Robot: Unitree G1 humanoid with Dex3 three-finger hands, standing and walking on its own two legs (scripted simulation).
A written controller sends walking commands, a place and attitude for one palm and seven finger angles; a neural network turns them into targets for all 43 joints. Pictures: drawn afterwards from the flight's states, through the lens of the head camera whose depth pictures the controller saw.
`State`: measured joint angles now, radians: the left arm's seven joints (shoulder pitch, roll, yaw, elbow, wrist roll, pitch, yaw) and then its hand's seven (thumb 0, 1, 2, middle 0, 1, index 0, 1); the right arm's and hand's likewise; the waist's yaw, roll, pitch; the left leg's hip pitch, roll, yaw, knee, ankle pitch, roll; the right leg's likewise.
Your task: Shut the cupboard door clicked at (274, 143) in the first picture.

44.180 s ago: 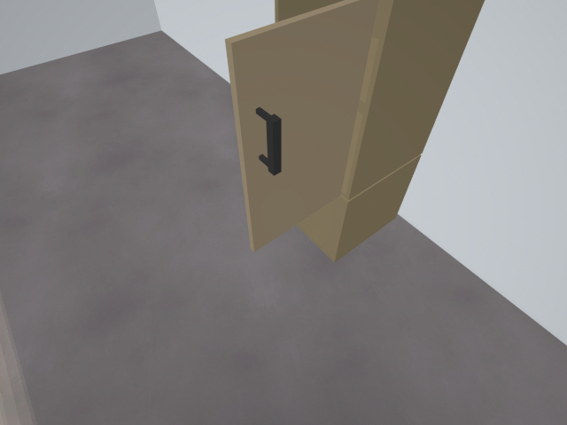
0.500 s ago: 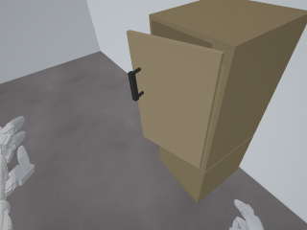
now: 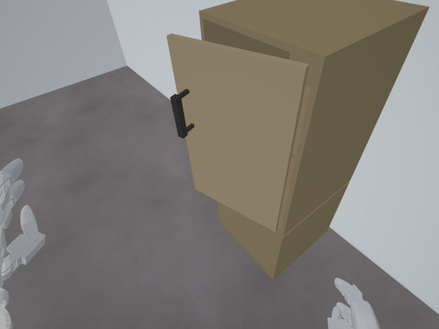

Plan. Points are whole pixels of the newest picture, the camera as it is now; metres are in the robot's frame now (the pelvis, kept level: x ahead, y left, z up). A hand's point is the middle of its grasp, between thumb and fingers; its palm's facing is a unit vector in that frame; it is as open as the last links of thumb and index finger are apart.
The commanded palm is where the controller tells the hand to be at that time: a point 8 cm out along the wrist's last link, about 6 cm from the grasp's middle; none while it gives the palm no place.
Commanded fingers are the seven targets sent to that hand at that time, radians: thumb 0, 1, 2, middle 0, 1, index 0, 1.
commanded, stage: step back with the hand held close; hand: left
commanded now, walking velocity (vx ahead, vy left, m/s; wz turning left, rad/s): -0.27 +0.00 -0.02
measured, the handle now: (184, 113) +0.65 +0.16 +0.05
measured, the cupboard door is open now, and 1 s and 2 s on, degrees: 17 17 17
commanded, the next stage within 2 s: stop stepping back and stand still in 1.08 s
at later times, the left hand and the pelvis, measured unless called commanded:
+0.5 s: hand out of the picture +0.13 +0.29 +0.16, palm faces +0.46 -0.75 -0.47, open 7.4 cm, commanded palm +0.07 +0.32 +0.18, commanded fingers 0.00 0.90 0.90 -0.20 -0.30 -0.20 -0.30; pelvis -0.07 +0.02 -0.02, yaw +0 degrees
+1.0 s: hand out of the picture +0.03 +0.29 +0.16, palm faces +0.57 -0.65 -0.50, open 7.4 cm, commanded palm -0.05 +0.32 +0.18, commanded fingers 0.00 0.90 0.90 -0.20 -0.30 -0.20 -0.30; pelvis -0.14 +0.00 -0.04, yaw +8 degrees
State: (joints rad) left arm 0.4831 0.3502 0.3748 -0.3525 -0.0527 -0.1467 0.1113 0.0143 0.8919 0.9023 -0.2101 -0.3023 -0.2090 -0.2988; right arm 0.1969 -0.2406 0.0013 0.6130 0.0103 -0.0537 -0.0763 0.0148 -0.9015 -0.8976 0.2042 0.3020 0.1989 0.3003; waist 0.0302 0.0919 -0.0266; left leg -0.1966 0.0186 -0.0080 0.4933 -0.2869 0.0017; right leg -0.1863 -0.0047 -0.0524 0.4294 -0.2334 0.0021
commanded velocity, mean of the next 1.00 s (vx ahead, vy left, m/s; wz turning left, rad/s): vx -0.32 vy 0.00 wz -0.04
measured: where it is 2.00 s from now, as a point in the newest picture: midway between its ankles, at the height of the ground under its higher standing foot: outside the picture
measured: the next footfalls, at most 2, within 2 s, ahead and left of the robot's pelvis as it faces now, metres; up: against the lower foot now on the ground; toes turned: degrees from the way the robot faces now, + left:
left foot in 1.14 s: -0.08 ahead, +0.14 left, +0.00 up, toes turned +12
right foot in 1.42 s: -0.26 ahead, -0.10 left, +0.00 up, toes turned -2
